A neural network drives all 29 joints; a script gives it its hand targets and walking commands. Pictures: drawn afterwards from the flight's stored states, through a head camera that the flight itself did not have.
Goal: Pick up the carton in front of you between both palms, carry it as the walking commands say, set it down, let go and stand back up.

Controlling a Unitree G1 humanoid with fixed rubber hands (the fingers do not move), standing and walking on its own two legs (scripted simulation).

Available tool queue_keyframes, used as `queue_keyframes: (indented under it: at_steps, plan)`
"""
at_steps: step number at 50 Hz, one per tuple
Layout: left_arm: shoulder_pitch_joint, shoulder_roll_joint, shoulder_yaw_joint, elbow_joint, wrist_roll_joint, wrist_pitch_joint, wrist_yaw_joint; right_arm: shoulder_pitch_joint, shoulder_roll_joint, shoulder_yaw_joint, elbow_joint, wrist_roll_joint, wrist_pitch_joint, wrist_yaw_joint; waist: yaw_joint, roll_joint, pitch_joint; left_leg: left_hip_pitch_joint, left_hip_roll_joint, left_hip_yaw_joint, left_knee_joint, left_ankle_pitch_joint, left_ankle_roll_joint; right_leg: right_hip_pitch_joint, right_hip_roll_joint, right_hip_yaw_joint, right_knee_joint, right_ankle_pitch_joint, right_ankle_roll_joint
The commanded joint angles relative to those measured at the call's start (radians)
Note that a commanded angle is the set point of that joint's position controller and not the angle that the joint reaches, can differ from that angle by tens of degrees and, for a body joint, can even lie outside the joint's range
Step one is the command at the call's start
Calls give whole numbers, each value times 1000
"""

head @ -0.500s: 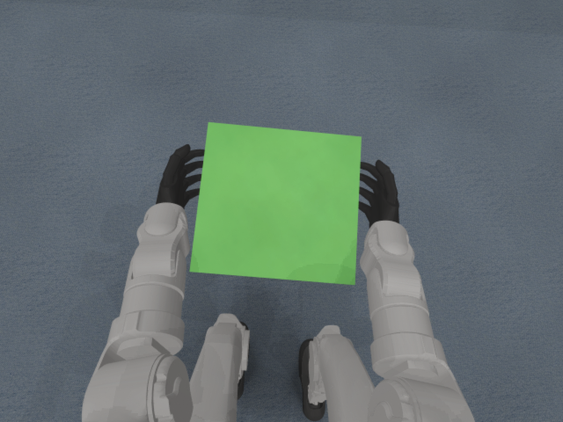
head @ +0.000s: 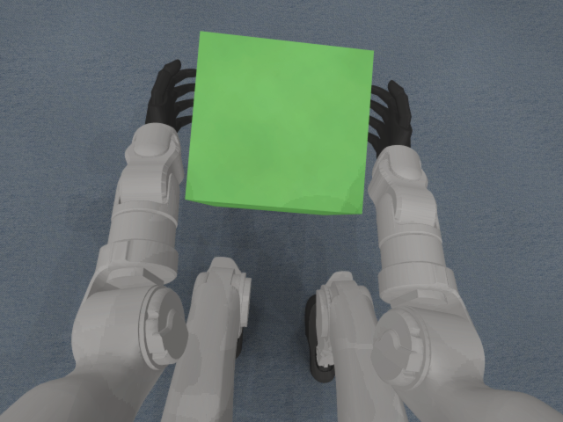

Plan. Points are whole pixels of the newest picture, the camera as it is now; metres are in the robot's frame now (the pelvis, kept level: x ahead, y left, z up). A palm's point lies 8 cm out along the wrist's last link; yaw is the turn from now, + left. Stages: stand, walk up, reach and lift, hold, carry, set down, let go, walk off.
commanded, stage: set down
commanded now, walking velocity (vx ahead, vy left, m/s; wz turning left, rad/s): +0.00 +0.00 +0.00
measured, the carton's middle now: (276, 145) +0.48 +0.05 -0.18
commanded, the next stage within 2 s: none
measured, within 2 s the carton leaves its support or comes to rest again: rests again in 0.98 s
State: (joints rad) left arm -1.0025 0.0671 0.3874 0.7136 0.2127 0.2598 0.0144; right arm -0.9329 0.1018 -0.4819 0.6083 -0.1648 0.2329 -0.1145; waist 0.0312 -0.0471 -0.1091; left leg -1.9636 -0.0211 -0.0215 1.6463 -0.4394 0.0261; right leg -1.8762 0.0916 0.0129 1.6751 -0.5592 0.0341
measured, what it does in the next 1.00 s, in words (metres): lowers itself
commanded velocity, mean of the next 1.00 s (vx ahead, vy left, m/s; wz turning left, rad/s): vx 0.00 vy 0.00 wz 0.00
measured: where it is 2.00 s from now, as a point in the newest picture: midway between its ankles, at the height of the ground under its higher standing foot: (276, 342)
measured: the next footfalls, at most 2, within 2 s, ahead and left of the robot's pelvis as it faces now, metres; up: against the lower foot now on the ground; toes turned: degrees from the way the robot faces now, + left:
none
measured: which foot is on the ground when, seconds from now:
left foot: down 0.00-1.00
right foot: down 0.00-1.00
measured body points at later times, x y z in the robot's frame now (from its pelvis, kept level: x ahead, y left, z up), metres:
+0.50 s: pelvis -0.01 +0.00 -0.10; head +0.34 +0.05 +0.17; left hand +0.52 +0.21 -0.26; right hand +0.52 -0.09 -0.26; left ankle +0.11 +0.10 -0.49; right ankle +0.08 -0.12 -0.49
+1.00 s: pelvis -0.02 +0.00 -0.15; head +0.34 +0.04 +0.11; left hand +0.53 +0.21 -0.32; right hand +0.53 -0.09 -0.31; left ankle +0.11 +0.10 -0.49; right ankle +0.08 -0.12 -0.49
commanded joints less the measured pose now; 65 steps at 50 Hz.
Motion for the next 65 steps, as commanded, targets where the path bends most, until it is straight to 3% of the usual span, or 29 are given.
queue_keyframes:
  at_steps: [1, 7, 18, 28, 34, 38, 44, 53, 65]
  plan:
    - [-555, -887, -483, 4, -122, -11, -193, -678, 841, 535, 22, 94, -17, 183, 26, 84, -1021, 813, -120, 3, -87, 286, -42, 209, 132, -66, -104, 183, 10]
    - [-630, -854, -486, 27, -143, -4, -199, -743, 799, 498, 38, 96, -18, 170, 12, 122, -1005, 744, -118, 9, -5, 281, -48, 140, 131, -74, -16, 172, 4]
    - [-736, -748, -449, 96, -159, -17, -211, -897, 735, 518, 49, 155, -30, 164, 51, 81, -958, 625, -96, 20, 145, 292, -34, 77, 123, -86, 129, 171, 9]
    - [-888, -648, -499, 113, -252, -38, -229, -1037, 655, 559, 63, 234, -48, 142, 59, 77, -941, 575, -67, 30, 285, 318, -29, 108, 110, -91, 259, 203, 0]
    - [-976, -658, -575, 42, -343, -47, -224, -1114, 666, 639, -1, 310, -59, 134, 65, 95, -1101, 683, -66, 33, 350, 442, -31, 171, 104, -93, 318, 281, -8]
    - [-922, -677, -554, 91, -338, -44, -234, -1088, 690, 629, 39, 304, -54, 150, 64, 67, -984, 627, -65, 16, 369, 441, -21, 91, 103, -93, 337, 270, -8]
    - [-885, -669, -481, 183, -287, -49, -257, -1065, 680, 551, 114, 259, -52, 177, 66, 40, -780, 452, -60, 23, 372, 325, -9, 12, 101, -91, 342, 198, -11]
    - [-971, -590, -458, 193, -294, -74, -263, -1082, 651, 518, 176, 265, -65, 178, 92, 3, -694, 368, -48, 24, 388, 256, 8, 23, 97, -84, 361, 169, -13]
    - [-915, -503, -352, 337, -221, -53, -293, -1009, 550, 384, 309, 173, -38, 203, 67, -4, -415, 238, -42, 1, 378, 96, 28, -104, 90, -79, 351, 31, -26]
